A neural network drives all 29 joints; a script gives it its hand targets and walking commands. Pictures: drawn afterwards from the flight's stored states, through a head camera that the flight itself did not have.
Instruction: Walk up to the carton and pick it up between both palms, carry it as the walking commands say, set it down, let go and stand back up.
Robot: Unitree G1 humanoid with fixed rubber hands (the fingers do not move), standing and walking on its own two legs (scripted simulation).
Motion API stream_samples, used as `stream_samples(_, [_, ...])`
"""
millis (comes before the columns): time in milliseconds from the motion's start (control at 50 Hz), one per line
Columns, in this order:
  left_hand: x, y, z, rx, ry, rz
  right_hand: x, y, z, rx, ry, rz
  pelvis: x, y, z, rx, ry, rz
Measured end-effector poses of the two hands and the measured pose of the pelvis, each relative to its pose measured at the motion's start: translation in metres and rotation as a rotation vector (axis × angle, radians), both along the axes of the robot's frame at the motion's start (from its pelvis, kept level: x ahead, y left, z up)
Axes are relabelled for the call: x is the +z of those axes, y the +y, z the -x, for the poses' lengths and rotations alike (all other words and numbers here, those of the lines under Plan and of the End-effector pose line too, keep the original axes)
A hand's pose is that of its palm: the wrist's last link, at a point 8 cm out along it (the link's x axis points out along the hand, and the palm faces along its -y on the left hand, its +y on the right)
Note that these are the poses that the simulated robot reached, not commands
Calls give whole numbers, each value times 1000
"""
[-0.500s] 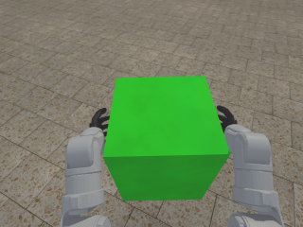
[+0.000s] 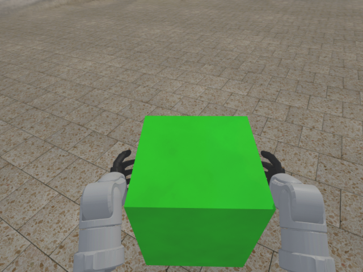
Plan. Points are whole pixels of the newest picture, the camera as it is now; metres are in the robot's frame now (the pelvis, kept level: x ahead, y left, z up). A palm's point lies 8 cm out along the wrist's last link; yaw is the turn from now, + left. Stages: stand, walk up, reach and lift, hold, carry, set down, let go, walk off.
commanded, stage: carry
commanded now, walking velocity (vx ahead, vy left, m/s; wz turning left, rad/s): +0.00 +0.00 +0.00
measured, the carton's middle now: (195, 193) +0.31 +0.00 +0.03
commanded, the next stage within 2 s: none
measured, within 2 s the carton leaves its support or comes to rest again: neither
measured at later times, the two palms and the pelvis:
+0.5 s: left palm (118, 208) +0.23 +0.16 +0.09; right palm (288, 213) +0.22 -0.17 +0.09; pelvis -0.04 +0.00 +0.01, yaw -2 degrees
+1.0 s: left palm (106, 223) +0.21 +0.18 +0.07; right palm (278, 227) +0.20 -0.15 +0.07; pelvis -0.06 +0.02 +0.01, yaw -2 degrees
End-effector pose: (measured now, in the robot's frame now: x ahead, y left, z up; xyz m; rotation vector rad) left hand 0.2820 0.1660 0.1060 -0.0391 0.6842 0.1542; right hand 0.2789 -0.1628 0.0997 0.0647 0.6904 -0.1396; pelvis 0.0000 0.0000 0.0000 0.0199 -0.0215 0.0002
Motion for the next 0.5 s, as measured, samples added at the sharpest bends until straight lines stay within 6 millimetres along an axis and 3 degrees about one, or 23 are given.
stream_samples(120, [-10,0,11,4,13,-4,-11,0,9,17,14,12,-5,-1,12,-5,7,4])
stream_samples(280, [-17,-4,36,-35,26,34,-11,-4,51,-52,27,8,3,6,28,-20,19,48])
stream_samples(500, [-16,-8,52,-22,19,22,-11,-8,61,-35,19,0,8,2,45,-39,48,45])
